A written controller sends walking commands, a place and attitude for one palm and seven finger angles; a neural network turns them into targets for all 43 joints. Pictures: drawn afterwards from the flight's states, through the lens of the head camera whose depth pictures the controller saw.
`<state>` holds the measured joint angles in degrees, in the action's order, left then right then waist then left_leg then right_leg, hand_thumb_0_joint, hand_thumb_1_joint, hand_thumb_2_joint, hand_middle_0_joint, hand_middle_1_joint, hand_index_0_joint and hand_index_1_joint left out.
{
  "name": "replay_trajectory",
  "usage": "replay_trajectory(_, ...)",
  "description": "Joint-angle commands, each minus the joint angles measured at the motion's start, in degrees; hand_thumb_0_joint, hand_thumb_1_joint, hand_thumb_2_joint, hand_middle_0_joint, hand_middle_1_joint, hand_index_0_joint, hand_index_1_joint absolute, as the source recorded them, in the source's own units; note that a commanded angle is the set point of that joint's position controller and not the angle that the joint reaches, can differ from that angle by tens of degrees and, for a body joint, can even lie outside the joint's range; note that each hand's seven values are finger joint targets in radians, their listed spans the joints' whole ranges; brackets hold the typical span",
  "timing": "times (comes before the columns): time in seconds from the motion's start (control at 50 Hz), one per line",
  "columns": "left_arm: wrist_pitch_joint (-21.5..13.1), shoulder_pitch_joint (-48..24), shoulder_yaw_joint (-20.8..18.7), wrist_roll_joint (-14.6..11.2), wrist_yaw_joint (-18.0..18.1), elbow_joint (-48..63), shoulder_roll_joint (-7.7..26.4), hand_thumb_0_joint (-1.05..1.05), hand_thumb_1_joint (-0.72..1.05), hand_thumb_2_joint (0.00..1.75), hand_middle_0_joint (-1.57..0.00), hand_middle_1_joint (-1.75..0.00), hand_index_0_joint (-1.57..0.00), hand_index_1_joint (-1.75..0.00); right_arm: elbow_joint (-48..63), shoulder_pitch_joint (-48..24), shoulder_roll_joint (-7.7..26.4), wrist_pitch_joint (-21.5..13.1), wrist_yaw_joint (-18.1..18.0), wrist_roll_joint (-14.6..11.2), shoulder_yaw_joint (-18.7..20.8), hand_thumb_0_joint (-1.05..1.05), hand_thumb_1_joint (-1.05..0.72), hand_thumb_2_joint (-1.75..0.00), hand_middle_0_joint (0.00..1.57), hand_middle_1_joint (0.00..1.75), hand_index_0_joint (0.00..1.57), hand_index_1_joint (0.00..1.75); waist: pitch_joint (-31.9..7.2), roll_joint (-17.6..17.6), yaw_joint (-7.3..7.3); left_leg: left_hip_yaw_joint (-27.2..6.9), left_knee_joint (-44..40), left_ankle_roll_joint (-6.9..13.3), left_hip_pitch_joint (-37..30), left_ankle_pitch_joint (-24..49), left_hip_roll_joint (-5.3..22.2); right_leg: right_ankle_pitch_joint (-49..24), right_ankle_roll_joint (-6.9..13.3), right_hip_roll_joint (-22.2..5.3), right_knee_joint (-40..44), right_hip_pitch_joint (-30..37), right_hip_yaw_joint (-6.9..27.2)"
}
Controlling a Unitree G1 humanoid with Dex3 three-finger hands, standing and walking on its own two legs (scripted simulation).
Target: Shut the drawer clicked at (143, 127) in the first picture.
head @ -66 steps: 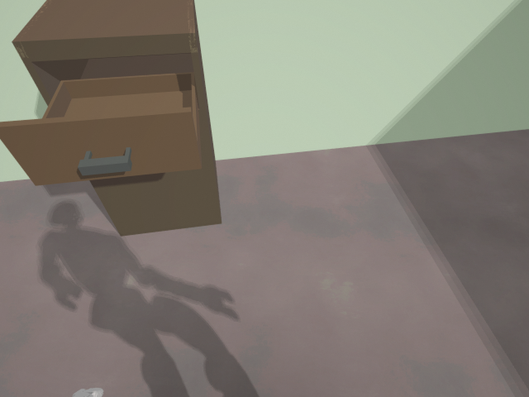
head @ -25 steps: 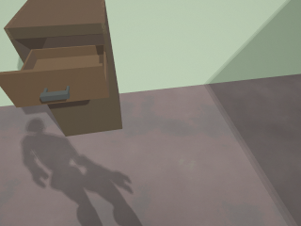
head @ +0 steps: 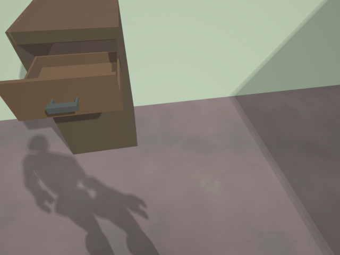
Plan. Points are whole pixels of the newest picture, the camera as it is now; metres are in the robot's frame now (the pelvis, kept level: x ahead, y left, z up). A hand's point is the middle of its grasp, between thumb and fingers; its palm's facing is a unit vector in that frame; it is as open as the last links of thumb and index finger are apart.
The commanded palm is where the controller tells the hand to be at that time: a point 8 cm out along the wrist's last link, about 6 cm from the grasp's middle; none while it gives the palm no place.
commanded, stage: look at it before walking up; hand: left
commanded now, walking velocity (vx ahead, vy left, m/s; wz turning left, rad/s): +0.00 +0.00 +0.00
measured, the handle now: (63, 103) +0.62 +0.44 -0.05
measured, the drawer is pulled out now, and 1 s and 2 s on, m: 0.30 0.30 0.30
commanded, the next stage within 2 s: walk to a spot facing it in 0.12 s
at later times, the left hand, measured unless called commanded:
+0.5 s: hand out of the picture +0.04 +0.22 -0.18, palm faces +0.09 -0.96 -0.26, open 7.4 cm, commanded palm none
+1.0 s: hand out of the picture +0.00 +0.25 -0.16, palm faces +0.36 -0.90 -0.24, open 7.4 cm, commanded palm none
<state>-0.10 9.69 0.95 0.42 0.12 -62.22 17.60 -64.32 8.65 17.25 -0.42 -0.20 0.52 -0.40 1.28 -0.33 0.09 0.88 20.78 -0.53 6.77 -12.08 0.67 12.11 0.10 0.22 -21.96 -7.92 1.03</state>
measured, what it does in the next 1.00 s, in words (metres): lifts its right foot, turning left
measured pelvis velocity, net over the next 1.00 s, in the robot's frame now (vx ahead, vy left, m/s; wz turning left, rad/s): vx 0.00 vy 0.03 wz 0.38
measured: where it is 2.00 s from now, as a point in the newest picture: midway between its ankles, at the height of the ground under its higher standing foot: outside the picture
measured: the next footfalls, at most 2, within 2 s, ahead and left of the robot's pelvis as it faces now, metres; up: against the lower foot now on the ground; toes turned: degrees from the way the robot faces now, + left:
right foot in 1.06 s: +0.09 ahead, -0.08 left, +0.00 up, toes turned +22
left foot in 1.48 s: +0.17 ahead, +0.24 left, +0.00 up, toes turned +29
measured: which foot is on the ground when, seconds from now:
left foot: down 0.00-1.00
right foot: down 0.00-0.60, up 0.62-1.00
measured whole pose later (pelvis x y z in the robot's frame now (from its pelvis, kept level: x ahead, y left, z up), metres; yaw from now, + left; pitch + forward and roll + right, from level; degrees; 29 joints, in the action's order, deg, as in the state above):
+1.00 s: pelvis +0.00 +0.03 +0.00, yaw +22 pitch +1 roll -2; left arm 2.0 11.8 -3.1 0.8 -0.1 -53.4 13.0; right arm -56.6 18.1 11.8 1.4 0.0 1.6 2.9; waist 0.2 1.2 2.8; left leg -7.0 25.4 3.2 15.3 -10.9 -4.3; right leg 25.2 -3.0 -0.8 -41.7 -19.4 -0.9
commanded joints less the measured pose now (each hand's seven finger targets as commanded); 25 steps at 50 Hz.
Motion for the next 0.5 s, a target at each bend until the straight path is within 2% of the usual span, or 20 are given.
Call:
replay_trajectory(0.0, -1.2, -1.16, -2.32, 0.2, 0.92, 3.39, 10.61, 0.0, 0.9, 0.9, -0.2, -0.3, -0.2, -0.3, 3.32, -1.87, 10.66, -1.3, -0.79, -0.04, 1.86, 0.0, -0.9, -0.9, 0.2, 0.3, 0.2, 0.3, -1.3, 0.43, -0.21, -5.37, -3.35, 1.77, 0.42, 6.82, 5.81, -6.77, 1.34, -6.54, 4.26, -1.17, 5.47)
replay_trajectory(0.22, -1.22, -0.93, -2.33, 0.22, 0.94, 3.16, 10.68, 0.0, 0.9, 0.9, -0.2, -0.3, -0.2, -0.3, 3.31, -1.73, 10.63, -1.25, -0.72, -0.1, 1.85, 0.0, -0.9, -0.9, 0.2, 0.3, 0.2, 0.3, -1.44, 0.01, -0.16, -5.78, -3.05, 1.86, 0.79, 7.88, 5.69, -7.38, 1.17, -6.7, 3.94, -0.73, 5.01)
replay_trajectory(0.28, 0.06, 1.91, -1.85, 0.03, 1.6, 3.07, 5.97, 0.0, 0.9, 0.9, -0.2, -0.3, -0.2, -0.3, 3.51, 0.31, 5.29, -0.15, -0.52, 0.0, 0.98, 0.0, -0.9, -0.9, 0.2, 0.3, 0.2, 0.3, -2.12, 0.98, -0.43, -5.66, 0.17, 1.37, 2.98, 12.1, 5.37, -10.19, 0.07, -7.55, -0.1, -0.39, 2.83)
replay_trajectory(0.36, 0.97, 3.36, -3.07, 0.19, 2.02, 5.35, 7.13, 0.0, 0.9, 0.9, -0.2, -0.3, -0.2, -0.3, 5.96, 0.74, 5.6, 1.15, -0.36, 0.02, 1.94, 0.0, -0.9, -0.9, 0.2, 0.3, 0.2, 0.3, -2.2, -0.73, -1.09, -6.57, 6.1, 1.69, 9.0, 12.83, 4.22, -11.18, 0.71, -9.42, -3.54, 0.26, 2.04)
replay_trajectory(0.4, 1.16, 4.34, -3.99, 0.33, 2.12, 6.91, 8.33, 0.0, 0.9, 0.9, -0.2, -0.3, -0.2, -0.3, 7.75, 1.06, 4.95, 1.74, -0.25, 0.03, 2.65, 0.0, -0.9, -0.9, 0.2, 0.3, 0.2, 0.3, -2.7, -5.08, -1.28, -4.62, 12.87, 1.12, 11.5, 8.73, 1.53, -10.64, 3.47, -14.0, -1.9, -0.37, 4.78)
replay_trajectory(0.42, 1.17, 4.55, -4.44, 0.47, 2.2, 7.78, 9.18, 0.0, 0.9, 0.9, -0.2, -0.3, -0.2, -0.3, 8.59, 1.58, 4.34, 2.09, -0.25, 0.02, 3.04, 0.0, -0.9, -0.9, 0.2, 0.3, 0.2, 0.3, -2.9, -8.43, -1.25, -2.69, 18.1, 0.62, 12.35, 3.11, 0.19, -11.23, 5.76, -17.42, -0.22, -1.06, 6.71)
replay_trajectory(0.44, 1.13, 4.23, -4.77, 0.69, 2.33, 8.61, 9.37, 0.0, 0.9, 0.9, -0.2, -0.3, -0.2, -0.3, 9.42, 1.42, 3.6, 2.47, -0.23, 0.12, 3.45, 0.0, -0.9, -0.9, 0.2, 0.3, 0.2, 0.3, -1.63, -11.54, -1.23, -1.37, 23.7, 0.1, 14.08, -9.63, -0.79, -12.89, 8.5, -20.48, 1.17, -2.5, 8.35)
replay_trajectory(0.46, 1.17, 3.29, -4.99, 1.06, 2.56, 9.4, 9.28, 0.0, 0.9, 0.9, -0.2, -0.3, -0.2, -0.3, 10.01, 1.77, 3.42, 2.7, -0.14, 0.09, 3.84, 0.0, -0.9, -0.9, 0.2, 0.3, 0.2, 0.3, -1.01, -11.94, -0.96, -0.8, 28.95, 0.01, 15.06, -15.8, -0.27, -15.42, 10.56, -22.64, 1.56, -3.61, 8.15)
replay_trajectory(0.48, 1.09, 1.63, -5.2, 1.41, 2.62, 10.36, 9.03, 0.0, 0.9, 0.9, -0.2, -0.3, -0.2, -0.3, 10.29, 2.27, 2.5, 2.65, 0.12, -0.03, 4.08, 0.0, -0.9, -0.9, 0.2, 0.3, 0.2, 0.3, 0.34, -11.05, -0.02, -0.53, 29.65, -0.23, 14.39, -17.56, 0.93, -18.36, 10.84, -22.56, 0.52, -5.37, 5.8)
